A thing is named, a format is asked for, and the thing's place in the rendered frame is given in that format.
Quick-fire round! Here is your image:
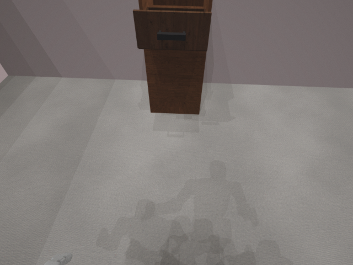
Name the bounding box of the handle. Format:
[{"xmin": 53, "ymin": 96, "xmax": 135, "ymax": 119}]
[{"xmin": 157, "ymin": 30, "xmax": 186, "ymax": 41}]

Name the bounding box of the drawer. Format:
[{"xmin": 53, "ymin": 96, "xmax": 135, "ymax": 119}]
[{"xmin": 133, "ymin": 7, "xmax": 212, "ymax": 51}]

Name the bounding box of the left robot hand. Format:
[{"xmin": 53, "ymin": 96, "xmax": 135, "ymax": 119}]
[{"xmin": 44, "ymin": 253, "xmax": 72, "ymax": 265}]

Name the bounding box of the cabinet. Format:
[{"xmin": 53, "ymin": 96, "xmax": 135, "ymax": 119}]
[{"xmin": 138, "ymin": 0, "xmax": 212, "ymax": 114}]

